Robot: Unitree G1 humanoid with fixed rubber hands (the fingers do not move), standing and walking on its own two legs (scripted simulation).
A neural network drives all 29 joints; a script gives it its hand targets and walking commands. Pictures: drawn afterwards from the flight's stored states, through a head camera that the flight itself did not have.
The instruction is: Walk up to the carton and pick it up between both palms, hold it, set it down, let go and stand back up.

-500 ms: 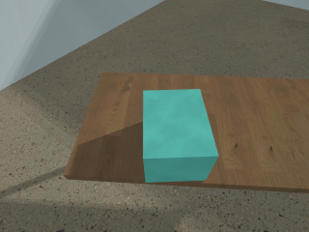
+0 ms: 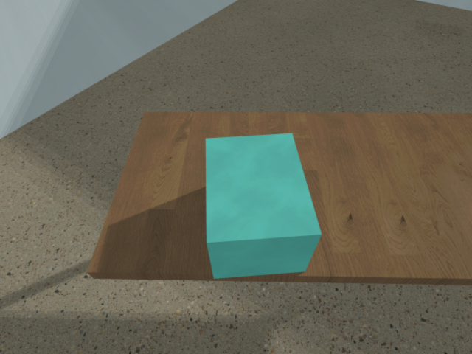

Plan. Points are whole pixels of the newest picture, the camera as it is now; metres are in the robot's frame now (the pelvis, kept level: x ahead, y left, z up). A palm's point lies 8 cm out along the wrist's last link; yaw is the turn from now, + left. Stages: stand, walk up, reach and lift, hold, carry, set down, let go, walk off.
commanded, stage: walk up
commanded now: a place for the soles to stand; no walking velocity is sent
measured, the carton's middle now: (254, 203) +0.42 -0.01 -0.05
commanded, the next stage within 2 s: reach and lift in 0.18 s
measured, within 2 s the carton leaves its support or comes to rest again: neither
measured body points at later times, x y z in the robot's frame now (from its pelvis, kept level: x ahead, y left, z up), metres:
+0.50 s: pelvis -0.04 +0.00 -0.03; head +0.02 +0.02 +0.42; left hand +0.17 +0.25 -0.12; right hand +0.13 -0.28 -0.12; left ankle -0.01 +0.15 -0.75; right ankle -0.02 -0.11 -0.75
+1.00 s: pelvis -0.05 +0.01 -0.01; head -0.03 +0.01 +0.44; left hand +0.13 +0.24 -0.09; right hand +0.10 -0.24 -0.10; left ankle -0.01 +0.15 -0.75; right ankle -0.02 -0.11 -0.75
